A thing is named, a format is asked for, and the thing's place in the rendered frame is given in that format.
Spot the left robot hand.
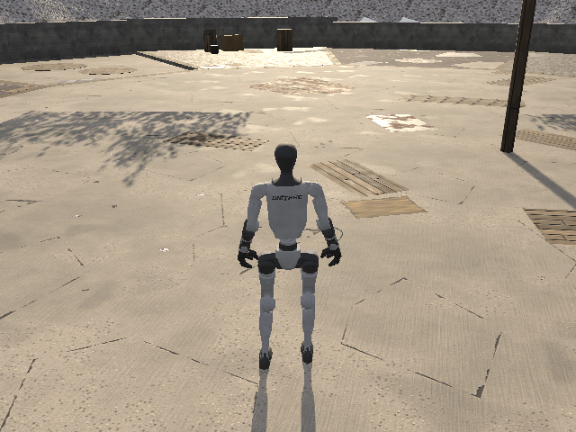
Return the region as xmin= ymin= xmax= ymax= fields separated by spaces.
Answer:
xmin=238 ymin=249 xmax=258 ymax=268

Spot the left robot upper arm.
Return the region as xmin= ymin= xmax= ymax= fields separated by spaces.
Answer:
xmin=246 ymin=182 xmax=268 ymax=232

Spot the robot right foot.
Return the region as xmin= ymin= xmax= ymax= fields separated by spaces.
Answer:
xmin=301 ymin=341 xmax=313 ymax=364

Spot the robot foot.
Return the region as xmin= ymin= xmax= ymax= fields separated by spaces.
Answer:
xmin=259 ymin=346 xmax=273 ymax=370
xmin=301 ymin=341 xmax=313 ymax=364

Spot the robot right forearm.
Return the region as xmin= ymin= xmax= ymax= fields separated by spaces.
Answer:
xmin=321 ymin=217 xmax=339 ymax=250

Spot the right robot hand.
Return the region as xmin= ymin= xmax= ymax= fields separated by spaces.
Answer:
xmin=320 ymin=246 xmax=342 ymax=266

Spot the robot left forearm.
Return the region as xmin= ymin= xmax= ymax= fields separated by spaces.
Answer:
xmin=238 ymin=218 xmax=255 ymax=253

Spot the robot left foot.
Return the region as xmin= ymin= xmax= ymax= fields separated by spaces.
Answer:
xmin=259 ymin=346 xmax=273 ymax=370

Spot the right robot upper arm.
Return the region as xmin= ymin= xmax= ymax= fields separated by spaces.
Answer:
xmin=305 ymin=181 xmax=331 ymax=230

